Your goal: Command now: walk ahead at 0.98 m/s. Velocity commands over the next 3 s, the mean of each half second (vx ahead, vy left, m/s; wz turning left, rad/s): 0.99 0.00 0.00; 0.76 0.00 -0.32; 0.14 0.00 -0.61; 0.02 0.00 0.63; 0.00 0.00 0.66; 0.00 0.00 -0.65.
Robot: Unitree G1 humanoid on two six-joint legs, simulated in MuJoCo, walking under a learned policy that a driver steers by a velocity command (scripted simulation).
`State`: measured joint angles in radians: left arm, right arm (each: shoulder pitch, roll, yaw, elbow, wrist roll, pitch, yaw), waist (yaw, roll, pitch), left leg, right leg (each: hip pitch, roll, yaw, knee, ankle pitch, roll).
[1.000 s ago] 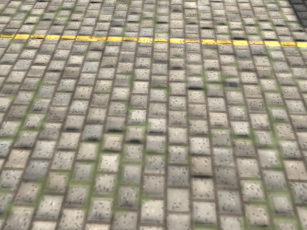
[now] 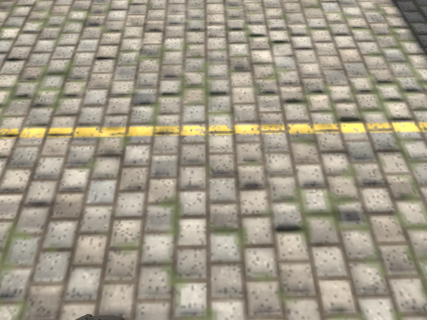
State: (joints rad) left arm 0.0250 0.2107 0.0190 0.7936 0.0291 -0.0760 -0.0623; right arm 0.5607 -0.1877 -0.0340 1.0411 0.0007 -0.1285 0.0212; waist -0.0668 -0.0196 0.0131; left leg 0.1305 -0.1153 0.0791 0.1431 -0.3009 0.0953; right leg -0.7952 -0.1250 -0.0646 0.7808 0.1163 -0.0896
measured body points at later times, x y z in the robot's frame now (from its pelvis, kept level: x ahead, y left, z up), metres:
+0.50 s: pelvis +0.49 -0.01 +0.00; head +0.52 +0.00 +0.44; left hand +0.37 +0.23 -0.14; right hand +0.73 -0.21 -0.08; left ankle +0.73 +0.13 -0.68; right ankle +0.31 -0.08 -0.73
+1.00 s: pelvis +0.95 +0.02 -0.02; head +0.98 +0.01 +0.43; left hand +1.17 +0.23 -0.12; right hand +0.91 -0.25 -0.15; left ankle +0.79 +0.09 -0.71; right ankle +1.13 -0.05 -0.71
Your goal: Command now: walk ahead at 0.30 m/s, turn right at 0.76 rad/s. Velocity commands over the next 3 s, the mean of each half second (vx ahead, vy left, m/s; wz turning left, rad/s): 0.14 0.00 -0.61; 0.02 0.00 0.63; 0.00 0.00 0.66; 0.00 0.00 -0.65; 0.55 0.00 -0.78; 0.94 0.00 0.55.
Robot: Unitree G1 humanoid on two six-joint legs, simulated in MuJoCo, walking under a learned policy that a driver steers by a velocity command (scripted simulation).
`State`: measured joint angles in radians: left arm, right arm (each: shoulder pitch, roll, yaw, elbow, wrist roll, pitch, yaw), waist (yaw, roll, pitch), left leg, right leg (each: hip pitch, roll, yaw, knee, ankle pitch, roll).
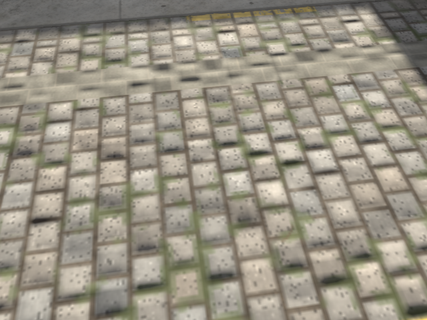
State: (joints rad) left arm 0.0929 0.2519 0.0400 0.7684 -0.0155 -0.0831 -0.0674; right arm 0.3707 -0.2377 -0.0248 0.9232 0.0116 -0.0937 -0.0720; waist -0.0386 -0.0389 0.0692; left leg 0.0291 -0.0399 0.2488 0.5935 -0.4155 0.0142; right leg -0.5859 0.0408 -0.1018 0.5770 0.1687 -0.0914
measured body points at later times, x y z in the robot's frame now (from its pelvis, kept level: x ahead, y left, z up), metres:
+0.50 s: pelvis +0.18 +0.06 +0.01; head +0.19 +0.06 +0.46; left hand +0.45 +0.24 -0.06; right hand +0.24 -0.25 -0.08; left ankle +0.28 +0.17 -0.72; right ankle +0.19 -0.03 -0.72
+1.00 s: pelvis +0.19 +0.05 +0.03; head +0.22 +0.03 +0.47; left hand +0.33 +0.34 -0.06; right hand +0.34 -0.25 -0.07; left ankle +0.21 +0.19 -0.64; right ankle +0.17 -0.05 -0.72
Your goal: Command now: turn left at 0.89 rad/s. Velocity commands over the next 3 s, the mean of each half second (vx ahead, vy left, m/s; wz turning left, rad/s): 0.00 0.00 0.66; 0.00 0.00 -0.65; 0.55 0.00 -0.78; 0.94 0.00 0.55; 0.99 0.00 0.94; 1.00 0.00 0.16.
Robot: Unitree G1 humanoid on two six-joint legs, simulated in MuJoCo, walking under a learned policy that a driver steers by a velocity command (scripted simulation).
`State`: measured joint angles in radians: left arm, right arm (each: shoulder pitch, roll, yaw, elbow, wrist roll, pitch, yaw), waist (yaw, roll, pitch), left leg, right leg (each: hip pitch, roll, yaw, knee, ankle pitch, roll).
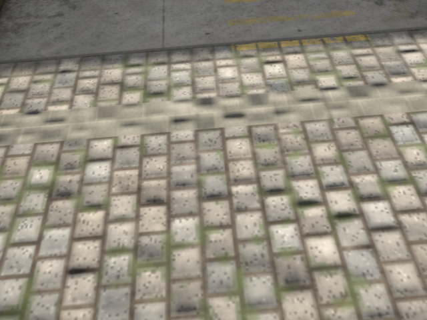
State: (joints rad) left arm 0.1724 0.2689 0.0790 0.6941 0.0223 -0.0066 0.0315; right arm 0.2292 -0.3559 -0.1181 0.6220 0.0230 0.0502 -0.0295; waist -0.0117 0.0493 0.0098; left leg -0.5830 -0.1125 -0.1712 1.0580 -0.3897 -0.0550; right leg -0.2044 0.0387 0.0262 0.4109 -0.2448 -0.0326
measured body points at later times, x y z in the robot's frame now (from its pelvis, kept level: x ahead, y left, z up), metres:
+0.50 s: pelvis +0.01 +0.07 -0.01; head +0.04 +0.11 +0.44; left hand +0.01 +0.38 -0.13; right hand +0.28 -0.10 -0.08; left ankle +0.00 +0.17 -0.74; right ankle +0.02 -0.09 -0.67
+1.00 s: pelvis +0.04 +0.03 -0.01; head +0.10 +0.00 +0.44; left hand +0.21 +0.31 -0.08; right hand +0.19 -0.27 -0.12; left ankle -0.01 +0.18 -0.66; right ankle +0.04 -0.06 -0.74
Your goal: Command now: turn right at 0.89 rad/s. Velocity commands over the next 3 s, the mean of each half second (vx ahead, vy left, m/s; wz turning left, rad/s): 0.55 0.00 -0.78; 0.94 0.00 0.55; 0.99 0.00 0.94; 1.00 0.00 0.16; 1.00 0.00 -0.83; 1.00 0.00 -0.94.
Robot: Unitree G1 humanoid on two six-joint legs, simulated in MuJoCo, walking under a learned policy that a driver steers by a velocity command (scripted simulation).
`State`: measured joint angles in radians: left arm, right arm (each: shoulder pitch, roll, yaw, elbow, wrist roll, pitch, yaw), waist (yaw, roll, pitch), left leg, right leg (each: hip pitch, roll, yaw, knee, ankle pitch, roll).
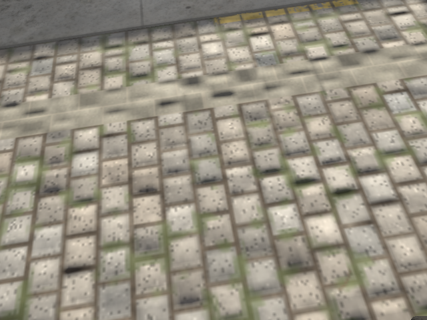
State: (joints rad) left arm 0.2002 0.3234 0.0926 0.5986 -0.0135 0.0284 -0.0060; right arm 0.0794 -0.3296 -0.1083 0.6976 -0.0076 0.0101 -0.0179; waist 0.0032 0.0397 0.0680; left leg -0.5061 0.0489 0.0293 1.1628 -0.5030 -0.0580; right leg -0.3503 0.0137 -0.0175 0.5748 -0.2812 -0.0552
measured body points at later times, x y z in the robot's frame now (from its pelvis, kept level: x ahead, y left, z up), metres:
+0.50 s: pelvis +0.17 +0.01 +0.00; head +0.20 +0.02 +0.45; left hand +0.42 +0.20 -0.09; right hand +0.14 -0.29 -0.09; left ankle +0.19 +0.11 -0.73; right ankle +0.06 -0.09 -0.66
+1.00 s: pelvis +0.50 -0.12 +0.00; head +0.52 -0.13 +0.45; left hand +0.55 +0.17 -0.11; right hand +0.64 -0.42 -0.10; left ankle +0.57 -0.02 -0.65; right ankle +0.38 -0.23 -0.73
